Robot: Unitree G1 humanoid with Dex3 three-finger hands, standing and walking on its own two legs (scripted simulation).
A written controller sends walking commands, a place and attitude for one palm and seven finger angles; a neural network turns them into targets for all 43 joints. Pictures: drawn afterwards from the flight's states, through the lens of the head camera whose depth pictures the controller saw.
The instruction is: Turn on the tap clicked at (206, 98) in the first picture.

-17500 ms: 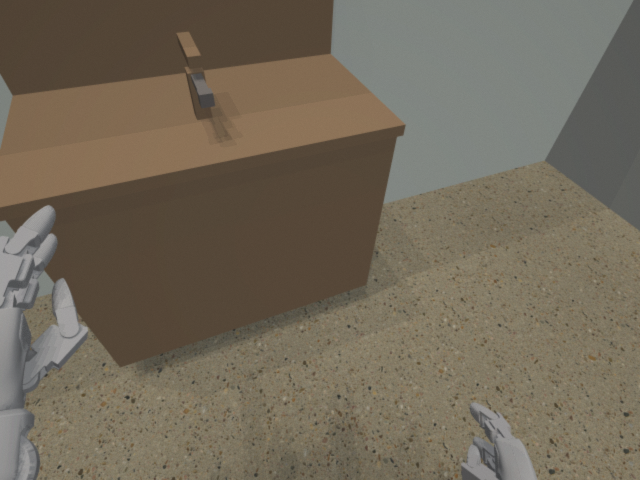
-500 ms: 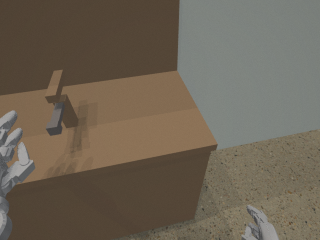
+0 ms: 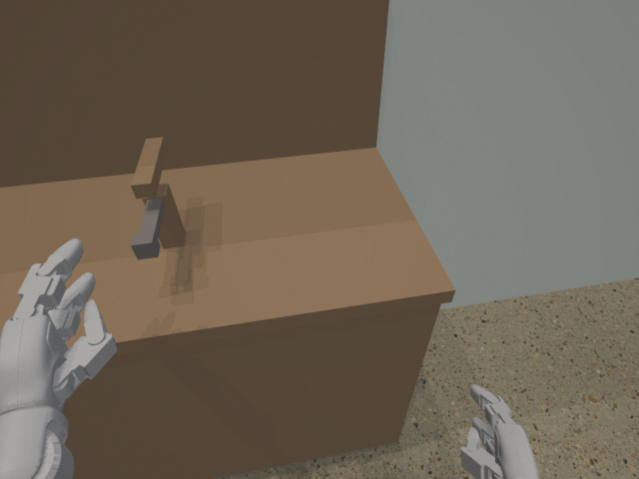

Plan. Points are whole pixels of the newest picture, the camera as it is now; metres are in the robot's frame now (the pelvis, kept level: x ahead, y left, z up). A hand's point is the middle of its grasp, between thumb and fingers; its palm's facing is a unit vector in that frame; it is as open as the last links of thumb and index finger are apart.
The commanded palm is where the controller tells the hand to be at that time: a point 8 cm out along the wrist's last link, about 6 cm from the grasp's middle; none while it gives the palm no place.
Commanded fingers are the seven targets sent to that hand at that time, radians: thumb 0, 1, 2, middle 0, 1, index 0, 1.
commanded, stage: turn the palm inward beside the body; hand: left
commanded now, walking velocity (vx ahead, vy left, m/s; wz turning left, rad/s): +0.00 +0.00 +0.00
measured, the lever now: (146, 245) +0.37 +0.30 +0.11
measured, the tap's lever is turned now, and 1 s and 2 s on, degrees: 0 0 0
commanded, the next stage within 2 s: reach beside the lever's end, fingers flat in 0.80 s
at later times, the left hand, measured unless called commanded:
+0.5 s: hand (109, 357) +0.17 +0.22 +0.16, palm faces +0.46 -0.88 -0.13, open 7.4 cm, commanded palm +0.12 +0.27 +0.17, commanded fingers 0.00 0.90 0.90 -0.20 -0.30 -0.20 -0.30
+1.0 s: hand (130, 335) +0.20 +0.22 +0.16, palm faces +0.46 -0.88 -0.13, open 7.4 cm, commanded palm +0.15 +0.27 +0.17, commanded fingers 0.00 0.90 0.90 -0.20 -0.30 -0.20 -0.30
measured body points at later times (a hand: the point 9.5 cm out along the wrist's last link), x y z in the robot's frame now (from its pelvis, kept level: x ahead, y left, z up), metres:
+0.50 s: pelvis -0.01 +0.00 +0.00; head -0.05 -0.03 +0.45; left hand +0.14 +0.27 +0.17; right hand +0.20 -0.21 -0.07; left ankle +0.04 +0.12 -0.72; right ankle -0.01 -0.07 -0.72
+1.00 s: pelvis +0.01 -0.01 +0.00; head -0.02 -0.04 +0.45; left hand +0.17 +0.26 +0.17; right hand +0.22 -0.23 -0.07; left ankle +0.04 +0.12 -0.72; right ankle -0.01 -0.07 -0.72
